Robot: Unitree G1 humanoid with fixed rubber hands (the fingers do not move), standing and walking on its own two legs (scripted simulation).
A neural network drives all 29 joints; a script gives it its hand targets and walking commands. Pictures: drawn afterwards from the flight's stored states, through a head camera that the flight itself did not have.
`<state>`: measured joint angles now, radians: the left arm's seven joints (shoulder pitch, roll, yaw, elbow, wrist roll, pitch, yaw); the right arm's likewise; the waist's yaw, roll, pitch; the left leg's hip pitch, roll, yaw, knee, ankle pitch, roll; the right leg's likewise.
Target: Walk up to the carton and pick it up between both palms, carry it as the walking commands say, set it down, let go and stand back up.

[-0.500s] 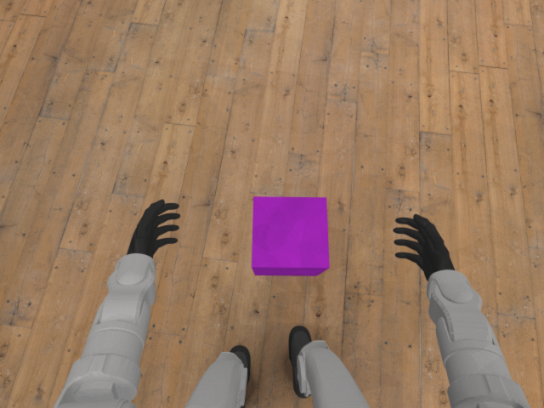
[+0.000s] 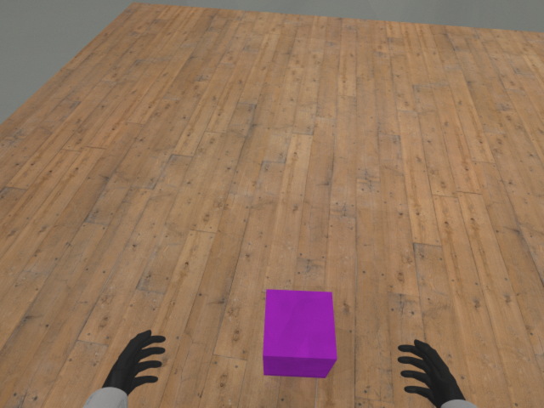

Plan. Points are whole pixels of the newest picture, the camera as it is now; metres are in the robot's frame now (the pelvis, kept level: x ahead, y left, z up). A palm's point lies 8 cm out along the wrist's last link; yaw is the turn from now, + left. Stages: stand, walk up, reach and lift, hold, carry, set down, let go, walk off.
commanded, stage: let go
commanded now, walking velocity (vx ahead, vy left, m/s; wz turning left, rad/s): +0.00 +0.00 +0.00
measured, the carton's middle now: (296, 335) +0.42 -0.07 -0.65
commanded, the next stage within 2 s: stand in 0.34 s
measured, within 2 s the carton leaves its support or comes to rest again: neither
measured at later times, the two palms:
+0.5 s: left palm (96, 391) +0.16 +0.27 -0.08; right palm (471, 400) +0.16 -0.28 -0.08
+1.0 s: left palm out of the picture +0.14 +0.28 -0.09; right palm (485, 406) +0.15 -0.30 -0.09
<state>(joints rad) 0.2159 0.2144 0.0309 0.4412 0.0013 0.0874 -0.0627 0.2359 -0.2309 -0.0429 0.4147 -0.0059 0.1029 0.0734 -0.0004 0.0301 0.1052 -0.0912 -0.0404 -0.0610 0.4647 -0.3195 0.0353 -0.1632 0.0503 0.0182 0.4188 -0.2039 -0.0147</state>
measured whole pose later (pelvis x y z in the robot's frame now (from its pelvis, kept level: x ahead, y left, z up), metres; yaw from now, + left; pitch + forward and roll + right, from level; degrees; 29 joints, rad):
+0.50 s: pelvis +0.01 -0.01 +0.00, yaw +0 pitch -1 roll -1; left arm 0.19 0.29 0.05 0.65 0.04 0.04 0.01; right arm 0.22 -0.31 -0.05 0.58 -0.04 0.06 -0.01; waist 0.00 0.03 0.01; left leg -0.13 -0.05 -0.06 0.51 -0.36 0.03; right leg -0.22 0.05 0.01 0.51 -0.26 -0.02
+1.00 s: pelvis +0.02 -0.01 +0.00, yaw +1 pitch -1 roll +0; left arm 0.15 0.34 0.04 0.86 0.03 0.00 0.02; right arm 0.19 -0.36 -0.02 0.79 -0.03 0.00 -0.03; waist 0.01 0.03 0.00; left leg -0.08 -0.04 -0.08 0.43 -0.33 0.02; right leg -0.17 0.05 0.00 0.44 -0.25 -0.03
